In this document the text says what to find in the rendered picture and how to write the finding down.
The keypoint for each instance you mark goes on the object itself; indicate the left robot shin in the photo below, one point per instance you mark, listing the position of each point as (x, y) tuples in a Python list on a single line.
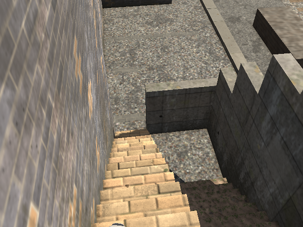
[(118, 224)]

